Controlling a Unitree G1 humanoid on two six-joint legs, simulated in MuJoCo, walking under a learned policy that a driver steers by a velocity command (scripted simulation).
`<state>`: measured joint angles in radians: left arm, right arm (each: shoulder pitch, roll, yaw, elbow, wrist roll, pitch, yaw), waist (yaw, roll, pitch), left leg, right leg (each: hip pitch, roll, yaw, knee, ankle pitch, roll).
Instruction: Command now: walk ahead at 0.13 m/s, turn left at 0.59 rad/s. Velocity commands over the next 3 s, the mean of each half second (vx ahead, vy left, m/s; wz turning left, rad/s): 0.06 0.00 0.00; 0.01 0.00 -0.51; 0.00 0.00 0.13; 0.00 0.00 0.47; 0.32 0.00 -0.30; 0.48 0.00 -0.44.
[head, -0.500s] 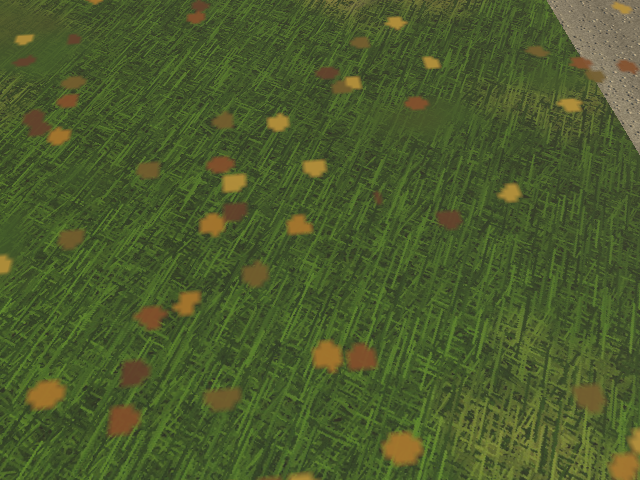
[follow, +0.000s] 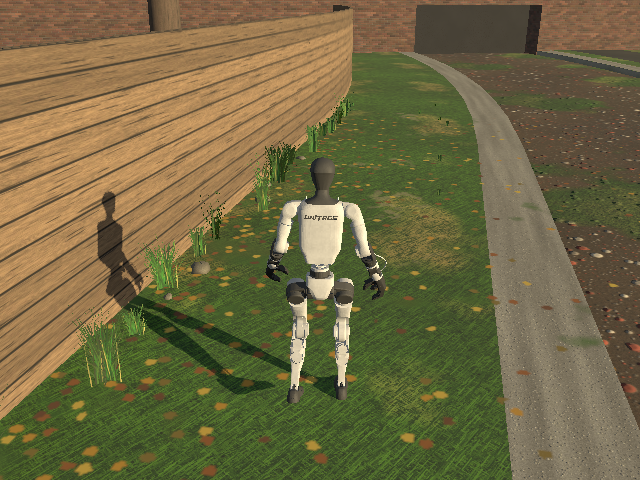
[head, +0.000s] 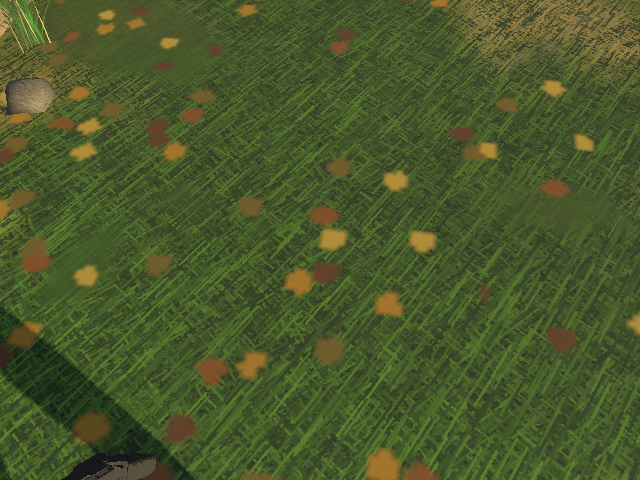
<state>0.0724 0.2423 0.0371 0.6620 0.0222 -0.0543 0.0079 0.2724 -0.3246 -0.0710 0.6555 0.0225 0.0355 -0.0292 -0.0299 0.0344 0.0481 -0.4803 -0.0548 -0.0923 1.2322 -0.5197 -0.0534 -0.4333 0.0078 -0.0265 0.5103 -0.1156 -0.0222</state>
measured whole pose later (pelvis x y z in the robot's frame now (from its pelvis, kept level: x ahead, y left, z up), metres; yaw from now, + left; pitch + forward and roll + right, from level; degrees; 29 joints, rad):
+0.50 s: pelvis +0.05 +0.00 +0.00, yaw -4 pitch +1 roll +1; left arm 0.21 0.29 0.06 0.77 -0.02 0.03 -0.02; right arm 0.15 -0.25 -0.05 0.64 0.00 0.02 -0.04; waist 0.02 0.01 0.02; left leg -0.28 0.06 0.07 0.58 -0.31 -0.02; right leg -0.38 -0.01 -0.06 0.79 -0.45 0.01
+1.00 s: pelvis +0.05 -0.01 +0.01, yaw -21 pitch +2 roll +2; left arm 0.17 0.31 0.07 0.64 -0.01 0.05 0.03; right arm 0.12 -0.28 -0.09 0.70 0.01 -0.01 -0.03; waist 0.02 0.00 0.03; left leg -0.42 -0.03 -0.11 0.75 -0.35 -0.09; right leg -0.31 0.12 0.19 0.49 -0.20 -0.07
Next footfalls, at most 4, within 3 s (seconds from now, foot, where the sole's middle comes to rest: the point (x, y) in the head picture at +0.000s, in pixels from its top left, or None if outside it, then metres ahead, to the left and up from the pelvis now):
0.24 left None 0.09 0.14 -0.76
0.54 right None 0.08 -0.11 -0.76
1.10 left None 0.16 0.10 -0.76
1.76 left None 0.13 0.15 -0.76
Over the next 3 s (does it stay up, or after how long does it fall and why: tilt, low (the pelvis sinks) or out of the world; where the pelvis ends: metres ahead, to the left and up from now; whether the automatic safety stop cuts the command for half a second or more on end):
stays up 0.47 -0.04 0.01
